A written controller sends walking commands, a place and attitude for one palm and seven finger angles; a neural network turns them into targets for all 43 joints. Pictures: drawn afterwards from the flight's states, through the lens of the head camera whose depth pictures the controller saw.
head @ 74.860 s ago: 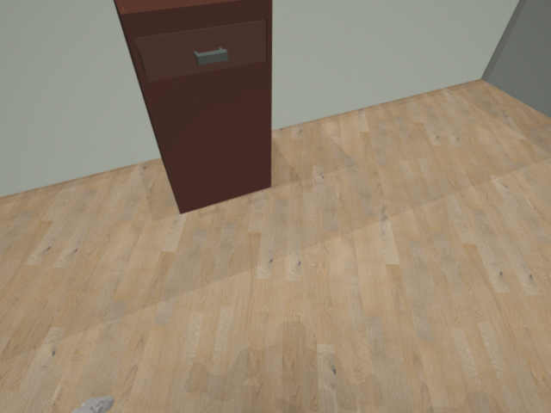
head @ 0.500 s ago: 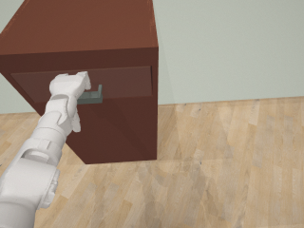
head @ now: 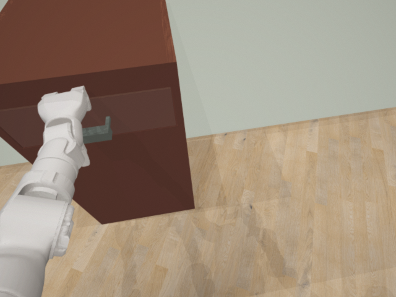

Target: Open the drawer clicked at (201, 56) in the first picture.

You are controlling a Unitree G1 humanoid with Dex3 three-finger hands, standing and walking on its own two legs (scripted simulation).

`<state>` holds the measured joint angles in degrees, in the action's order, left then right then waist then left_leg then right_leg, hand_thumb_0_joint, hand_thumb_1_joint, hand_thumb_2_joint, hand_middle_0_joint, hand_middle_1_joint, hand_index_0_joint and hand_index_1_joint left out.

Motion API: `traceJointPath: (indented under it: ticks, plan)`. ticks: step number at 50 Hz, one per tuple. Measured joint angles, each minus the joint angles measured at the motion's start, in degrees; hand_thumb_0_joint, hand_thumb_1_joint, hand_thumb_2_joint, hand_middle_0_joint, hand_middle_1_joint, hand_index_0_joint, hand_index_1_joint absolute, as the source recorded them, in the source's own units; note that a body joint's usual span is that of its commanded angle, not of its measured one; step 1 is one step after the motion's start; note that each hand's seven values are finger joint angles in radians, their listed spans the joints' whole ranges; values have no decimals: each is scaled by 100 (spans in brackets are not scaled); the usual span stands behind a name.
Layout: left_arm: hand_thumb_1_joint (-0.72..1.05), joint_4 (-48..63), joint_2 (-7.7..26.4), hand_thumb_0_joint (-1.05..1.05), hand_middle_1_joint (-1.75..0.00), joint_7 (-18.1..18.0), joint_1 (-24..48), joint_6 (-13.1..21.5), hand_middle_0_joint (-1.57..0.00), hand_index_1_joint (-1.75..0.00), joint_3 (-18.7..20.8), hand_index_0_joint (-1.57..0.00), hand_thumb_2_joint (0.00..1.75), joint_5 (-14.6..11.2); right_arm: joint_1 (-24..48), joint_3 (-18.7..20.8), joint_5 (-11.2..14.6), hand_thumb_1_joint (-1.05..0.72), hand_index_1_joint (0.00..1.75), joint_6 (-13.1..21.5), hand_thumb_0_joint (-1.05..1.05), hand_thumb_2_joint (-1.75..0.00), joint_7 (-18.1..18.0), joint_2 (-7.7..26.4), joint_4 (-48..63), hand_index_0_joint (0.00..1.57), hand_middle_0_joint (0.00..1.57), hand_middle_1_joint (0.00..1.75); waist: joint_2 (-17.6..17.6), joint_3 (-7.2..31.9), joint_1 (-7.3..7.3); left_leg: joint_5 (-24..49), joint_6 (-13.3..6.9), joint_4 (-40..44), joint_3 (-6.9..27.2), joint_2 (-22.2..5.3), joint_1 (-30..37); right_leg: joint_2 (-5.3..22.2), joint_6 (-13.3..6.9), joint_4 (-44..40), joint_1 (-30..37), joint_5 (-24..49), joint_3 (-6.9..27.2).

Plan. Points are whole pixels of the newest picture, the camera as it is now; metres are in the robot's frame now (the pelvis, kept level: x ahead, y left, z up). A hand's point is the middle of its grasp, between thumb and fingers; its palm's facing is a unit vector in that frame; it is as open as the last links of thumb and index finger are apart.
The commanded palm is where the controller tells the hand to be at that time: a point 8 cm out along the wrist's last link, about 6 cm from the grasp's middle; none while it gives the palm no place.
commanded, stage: re-aim the fingers above the handle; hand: left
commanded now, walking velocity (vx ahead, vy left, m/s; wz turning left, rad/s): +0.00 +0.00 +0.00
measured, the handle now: (90, 128) +0.53 +0.25 +0.00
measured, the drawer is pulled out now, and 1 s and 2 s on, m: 0.00 0.00 0.00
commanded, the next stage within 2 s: lower the fingers behind the handle in 0.30 s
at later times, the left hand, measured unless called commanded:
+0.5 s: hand (101, 112) +0.50 +0.19 +0.08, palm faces +0.08 +0.04 -1.00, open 13.1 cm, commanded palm +0.47 +0.25 +0.11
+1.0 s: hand (78, 143) +0.47 +0.26 +0.01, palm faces +0.00 -0.03 -1.00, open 13.9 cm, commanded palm +0.47 +0.25 +0.07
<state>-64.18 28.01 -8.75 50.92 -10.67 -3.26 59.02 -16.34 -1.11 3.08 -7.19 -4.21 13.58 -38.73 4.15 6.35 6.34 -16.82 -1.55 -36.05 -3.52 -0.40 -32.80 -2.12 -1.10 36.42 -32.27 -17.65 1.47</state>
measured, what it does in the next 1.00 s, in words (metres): stands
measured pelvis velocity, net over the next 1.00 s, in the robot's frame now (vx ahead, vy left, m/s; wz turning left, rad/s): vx -0.01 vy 0.00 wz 0.05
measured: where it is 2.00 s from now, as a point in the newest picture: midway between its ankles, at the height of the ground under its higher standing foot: outside the picture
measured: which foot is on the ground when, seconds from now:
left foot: down 0.00-1.00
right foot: down 0.00-1.00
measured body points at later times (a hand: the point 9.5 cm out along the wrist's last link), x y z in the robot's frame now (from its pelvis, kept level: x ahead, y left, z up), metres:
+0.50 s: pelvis +0.00 +0.00 -0.01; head +0.07 -0.02 +0.44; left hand +0.49 +0.18 +0.14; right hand +0.05 -0.26 -0.16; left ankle +0.00 +0.11 -0.72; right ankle -0.01 -0.11 -0.72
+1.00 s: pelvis -0.01 +0.00 -0.03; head +0.10 +0.02 +0.41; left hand +0.47 +0.26 +0.07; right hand +0.00 -0.30 -0.14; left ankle +0.00 +0.11 -0.72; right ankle -0.01 -0.10 -0.72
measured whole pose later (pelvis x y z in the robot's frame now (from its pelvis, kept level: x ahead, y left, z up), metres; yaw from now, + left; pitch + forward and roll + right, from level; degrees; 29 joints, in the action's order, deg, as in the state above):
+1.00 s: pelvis -0.01 +0.00 -0.03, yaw +3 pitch +20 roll -2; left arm -59.2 31.2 -17.2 50.7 4.1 -3.0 61.2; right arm -21.5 4.2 0.4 -3.0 -2.9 17.1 -42.7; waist 1.8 6.9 6.4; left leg -20.4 -1.5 -49.0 0.9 -0.3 -49.2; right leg -2.1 -1.4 45.8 -45.5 -20.9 -3.2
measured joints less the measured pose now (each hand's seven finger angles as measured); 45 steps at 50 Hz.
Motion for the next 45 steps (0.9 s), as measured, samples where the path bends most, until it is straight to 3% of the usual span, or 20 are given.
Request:
traceJointPath:
  ticks: [3, 7, 9, 12, 14, 17, 20, 24, 28, 32, 37, 42, 45]
  plan:
    - [-49, 276, 261, 1, -122, 417, -237, 505, -33, -123, -249, -33, 30, -48, -230, 128, -54, -90, 30, 134, 0, -90, -30, 68, 99, 21, 21, 30, -46, -59, -85, -2, 24, -61, 144, 8, -52, 7, -36, -9, 30, -17, -144]
    - [-49, 1015, 162, 0, -121, 622, -544, 1374, -32, -122, -605, -32, 30, -247, -453, 353, -126, -90, 30, 268, 0, -90, -48, 220, -21, 21, 21, 30, -128, -168, -282, -69, 37, -272, 347, 54, -205, 48, -57, 103, -5, -111, -351]
    - [-49, 1324, 17, 0, -121, 499, -598, 1729, -32, -121, -692, -32, 30, -275, -459, 440, -153, -90, 30, 329, 0, -90, -49, 290, -128, 21, 21, 30, -173, -207, -324, -118, 37, -412, 413, 78, -335, 70, -57, 214, -97, -172, -420]
    - [-49, 1647, -177, 0, -121, -31, -616, 2053, -32, -121, -579, -32, 30, -103, -381, 520, -183, -90, 30, 415, 0, -90, -29, 362, -218, 21, 21, 30, -217, -161, -279, -197, 36, -615, 430, 84, -589, 78, -58, 400, -338, -247, -440]
    - [-49, 1652, -235, 0, -120, -530, -510, 2017, -33, -121, -403, -33, 30, 63, -289, 521, -211, -91, 30, 457, 0, -90, 3, 382, -239, 20, 21, 30, -216, -89, -185, -249, 32, -736, 407, 77, -767, 74, -56, 524, -527, -290, -420]
    - [-49, 1313, -194, 0, -122, -1193, -173, 1504, -35, -121, -181, -32, 30, 224, -121, 448, -232, -91, 30, 441, 0, -90, 73, 358, -249, 20, 20, 30, -171, -22, -35, -304, 21, -847, 340, 54, -950, 55, -46, 650, -742, -326, -354]
    - [-49, 967, -361, 0, -131, -1492, 38, 983, -45, -126, -316, -36, 30, 314, -42, 345, -233, -91, 30, 306, 0, -90, 161, 303, -316, 20, 20, 30, -68, 43, -67, -291, 6, -792, 266, 36, -930, 41, -22, 609, -756, -291, -277]
    - [-49, 425, -556, 0, -130, -1144, 325, 254, -44, -135, -390, -42, 30, 191, 94, 132, -127, -91, 30, 18, 0, -90, 178, 152, -374, 20, 20, 30, 25, 92, -59, -190, -8, -509, 131, 11, -612, 18, 8, 390, -516, -170, -136]
    - [-49, 16, -491, 0, -126, -485, 472, 14, -39, -131, -326, -39, 30, 45, 123, -77, -10, -91, 30, -125, 0, -90, 72, 5, -217, 21, 21, 30, 38, 87, 62, -65, 2, -231, 38, -3, -270, 1, 5, 201, -248, -58, -40]
    - [-49, -257, -52, 1, -123, 141, 449, 208, -35, -126, -143, -35, 30, 34, 42, -172, 35, -90, 30, -59, 0, -90, -63, -15, 88, 21, 21, 30, -6, 7, 213, -10, 22, -195, 9, -33, -224, -28, -26, 200, -232, -9, -14]
    - [-49, 20, 501, 1, -121, 431, -96, 1093, -33, -123, 182, -33, 30, 86, -294, 37, -44, -90, 30, 161, 0, -90, -123, 159, 311, 21, 21, 30, -63, -107, 134, -64, 33, -472, 89, -67, -598, -58, -53, 401, -547, -45, -99]
    - [-49, 926, 587, 0, -123, 54, -503, 1994, -32, -121, 218, -31, 30, 133, -688, 411, -160, -90, 30, 326, 0, -90, -90, 309, 30, 21, 21, 30, -160, -98, -156, -184, 41, -881, 292, -30, -1118, -22, -65, 693, -940, -184, -307]
    - [-49, 945, 485, 0, -123, -367, -355, 2048, -32, -121, 49, -31, 30, 175, -714, 530, -208, -90, 30, 377, 0, -90, -15, 368, -269, 21, 21, 30, -203, -20, -194, -277, 34, -1123, 409, 8, -1384, 12, -59, 865, -1129, -288, -428]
